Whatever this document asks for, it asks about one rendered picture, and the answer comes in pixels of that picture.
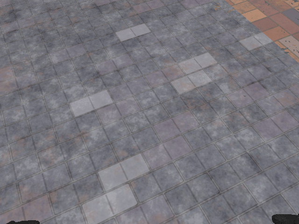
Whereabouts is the right robot hand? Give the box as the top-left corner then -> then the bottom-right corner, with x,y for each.
272,214 -> 299,224

